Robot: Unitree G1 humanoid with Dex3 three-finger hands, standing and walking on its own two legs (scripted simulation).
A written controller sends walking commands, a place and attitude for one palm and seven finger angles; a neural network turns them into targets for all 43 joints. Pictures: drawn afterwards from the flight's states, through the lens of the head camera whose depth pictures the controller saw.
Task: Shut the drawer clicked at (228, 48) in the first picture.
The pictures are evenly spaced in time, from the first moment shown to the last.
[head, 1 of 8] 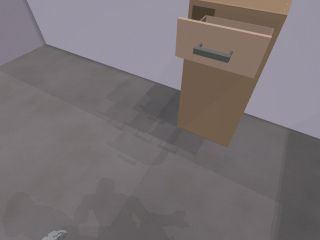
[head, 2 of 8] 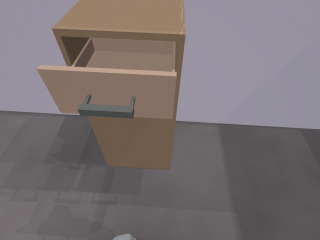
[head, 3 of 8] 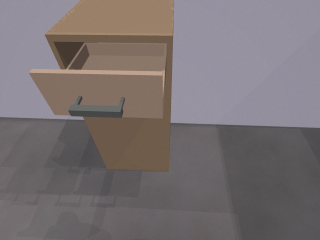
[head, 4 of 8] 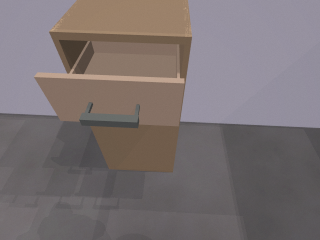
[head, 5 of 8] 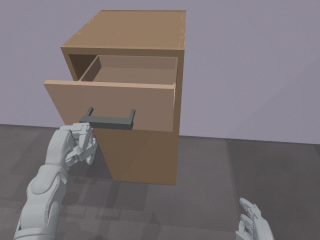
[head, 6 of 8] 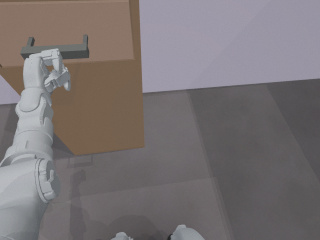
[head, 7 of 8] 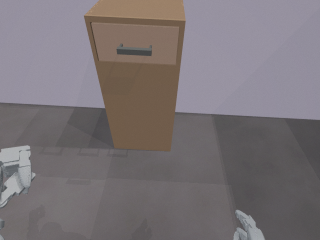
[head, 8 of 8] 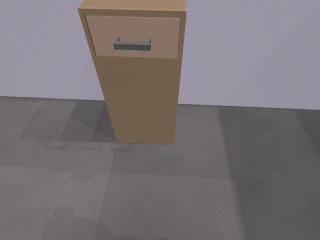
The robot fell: no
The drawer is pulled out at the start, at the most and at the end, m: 0.18 0.18 0.00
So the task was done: yes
